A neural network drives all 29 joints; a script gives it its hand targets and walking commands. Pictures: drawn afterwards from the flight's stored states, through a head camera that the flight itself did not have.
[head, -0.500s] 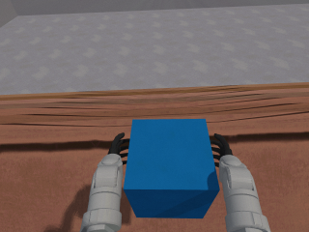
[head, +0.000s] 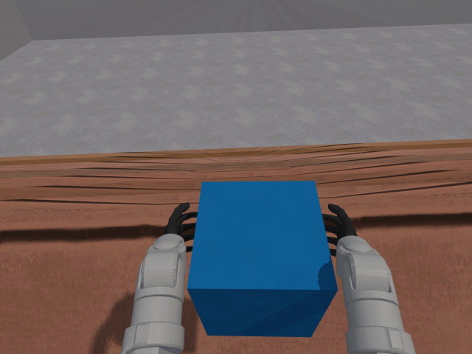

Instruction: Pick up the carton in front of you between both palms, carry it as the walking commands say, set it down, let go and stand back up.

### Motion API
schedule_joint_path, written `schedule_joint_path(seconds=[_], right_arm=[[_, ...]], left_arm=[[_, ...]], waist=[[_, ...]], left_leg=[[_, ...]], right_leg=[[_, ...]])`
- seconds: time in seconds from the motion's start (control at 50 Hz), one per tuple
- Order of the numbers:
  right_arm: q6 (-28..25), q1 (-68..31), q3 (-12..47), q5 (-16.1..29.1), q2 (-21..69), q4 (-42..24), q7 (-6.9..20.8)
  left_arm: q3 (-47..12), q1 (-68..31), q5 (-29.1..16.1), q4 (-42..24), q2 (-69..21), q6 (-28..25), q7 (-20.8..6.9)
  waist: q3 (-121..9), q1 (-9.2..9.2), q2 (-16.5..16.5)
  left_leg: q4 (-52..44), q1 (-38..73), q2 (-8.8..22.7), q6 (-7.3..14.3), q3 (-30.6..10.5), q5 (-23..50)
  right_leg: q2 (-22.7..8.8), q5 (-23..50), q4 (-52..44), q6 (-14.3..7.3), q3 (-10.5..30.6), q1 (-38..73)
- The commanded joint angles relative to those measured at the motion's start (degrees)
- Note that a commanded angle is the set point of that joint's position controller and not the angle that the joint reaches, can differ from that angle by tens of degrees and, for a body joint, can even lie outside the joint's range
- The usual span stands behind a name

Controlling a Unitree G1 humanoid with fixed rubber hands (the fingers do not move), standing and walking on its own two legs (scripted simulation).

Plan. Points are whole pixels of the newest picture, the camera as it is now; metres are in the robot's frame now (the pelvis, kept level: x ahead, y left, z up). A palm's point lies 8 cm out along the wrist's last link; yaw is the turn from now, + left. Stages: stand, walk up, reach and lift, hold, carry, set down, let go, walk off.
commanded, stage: hold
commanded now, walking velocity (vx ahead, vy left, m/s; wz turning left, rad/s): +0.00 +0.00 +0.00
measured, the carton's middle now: (258, 262) +0.29 +0.00 -0.02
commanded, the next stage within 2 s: carry in 0.98 s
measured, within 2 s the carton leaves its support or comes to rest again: neither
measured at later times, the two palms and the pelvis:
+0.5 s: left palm (174, 243) +0.28 +0.15 +0.05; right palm (345, 245) +0.28 -0.15 +0.05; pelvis -0.01 +0.00 +0.00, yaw +0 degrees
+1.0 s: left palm (174, 243) +0.28 +0.15 +0.05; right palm (345, 246) +0.28 -0.15 +0.05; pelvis +0.00 +0.00 +0.00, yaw +0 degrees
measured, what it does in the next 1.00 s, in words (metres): stands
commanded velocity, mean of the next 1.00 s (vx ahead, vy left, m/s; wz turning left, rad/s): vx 0.03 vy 0.00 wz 0.00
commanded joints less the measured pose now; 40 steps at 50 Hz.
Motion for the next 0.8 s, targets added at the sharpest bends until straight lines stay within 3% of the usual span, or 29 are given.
schedule_joint_path(seconds=[0.0,0.3,0.78], right_arm=[[-1.2,-28.12,29.34,13.98,51.81,-1.04,13.95],[-2.01,-33.12,29.37,14.1,53.11,0.56,14.41],[-1.53,-28.43,30.44,14.91,52.38,-2.93,13.88]], left_arm=[[-29.21,-26.88,-13.58,-0.25,-51.64,-0.99,-13.68],[-29.31,-31.94,-13.77,1.45,-53.32,-1.76,-14.15],[-30.26,-27.15,-14.42,-1.99,-52.5,-1.24,-13.6]], waist=[[-7.56,0.06,0.08],[-10.4,-0.04,0.17],[-11.49,-0.03,0.13]], left_leg=[[-2.87,1.22,-3.43,-0.37,4.0,5.48],[-2.02,1.16,-3.18,-0.19,4.2,3.87],[-2.1,3.15,-3.45,-0.42,3.71,10.99]], right_leg=[[3.31,5.34,-3.36,0.26,-3.83,-0.4],[3.16,3.61,-2.42,0.14,-4.2,-0.35],[3.46,10.79,-2.58,0.37,-3.71,1.59]])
